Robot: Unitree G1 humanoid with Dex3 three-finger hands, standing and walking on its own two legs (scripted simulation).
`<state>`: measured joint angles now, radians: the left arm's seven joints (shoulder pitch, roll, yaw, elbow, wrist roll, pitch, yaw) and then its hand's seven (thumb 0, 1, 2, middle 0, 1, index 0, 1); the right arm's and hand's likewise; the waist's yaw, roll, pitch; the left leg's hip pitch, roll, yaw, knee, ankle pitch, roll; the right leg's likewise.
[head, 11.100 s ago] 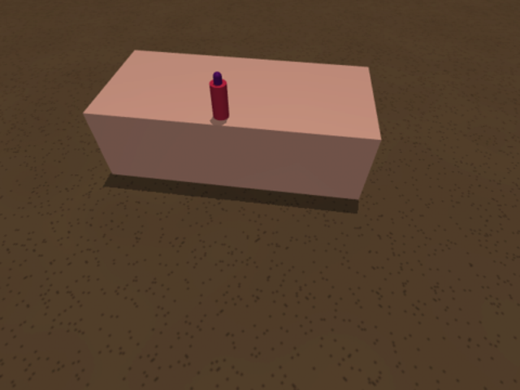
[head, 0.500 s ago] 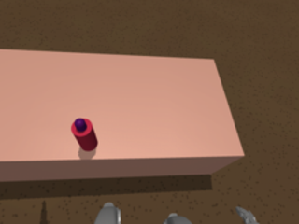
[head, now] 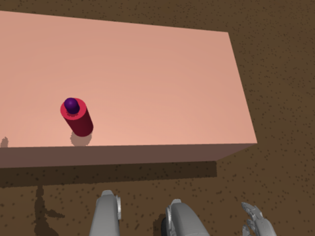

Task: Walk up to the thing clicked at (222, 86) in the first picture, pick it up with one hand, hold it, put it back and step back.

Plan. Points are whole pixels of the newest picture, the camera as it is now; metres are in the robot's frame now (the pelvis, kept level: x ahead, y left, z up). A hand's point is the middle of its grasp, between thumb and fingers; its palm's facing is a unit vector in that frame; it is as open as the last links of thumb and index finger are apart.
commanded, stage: approach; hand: left
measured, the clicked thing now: (77, 116) +0.46 +0.22 -0.18
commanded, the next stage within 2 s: close in in 0.32 s
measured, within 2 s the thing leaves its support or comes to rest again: neither
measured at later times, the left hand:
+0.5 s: hand (47, 127) +0.43 +0.32 -0.21, palm faces +0.15 -0.99 +0.02, open 17.6 cm
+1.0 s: hand (71, 122) +0.46 +0.25 -0.23, palm faces +0.21 -0.98 +0.00, open 17.6 cm
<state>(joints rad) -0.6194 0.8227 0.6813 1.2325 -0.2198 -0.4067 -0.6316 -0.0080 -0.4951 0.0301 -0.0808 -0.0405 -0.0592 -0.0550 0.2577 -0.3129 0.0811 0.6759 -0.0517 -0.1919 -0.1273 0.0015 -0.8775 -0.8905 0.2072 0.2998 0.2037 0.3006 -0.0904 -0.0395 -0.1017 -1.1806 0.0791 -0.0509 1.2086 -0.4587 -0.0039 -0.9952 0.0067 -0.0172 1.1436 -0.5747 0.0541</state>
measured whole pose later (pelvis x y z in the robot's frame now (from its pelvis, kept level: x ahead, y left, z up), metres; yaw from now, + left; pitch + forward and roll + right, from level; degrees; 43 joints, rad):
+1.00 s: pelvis -0.07 -0.03 -0.24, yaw -7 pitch +35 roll -7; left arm -0.87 0.69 0.65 1.08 -0.10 -0.44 -0.29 -0.01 -0.61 0.00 -0.06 -0.07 -0.10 -0.04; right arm 0.16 -0.28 0.10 0.65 -0.09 0.03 0.02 0.00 -0.89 -0.89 0.21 0.30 0.20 0.30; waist -0.15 -0.01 -0.13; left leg -2.11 0.11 -0.17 2.06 -0.57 -0.05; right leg -1.92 0.09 -0.05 2.07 -0.77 0.04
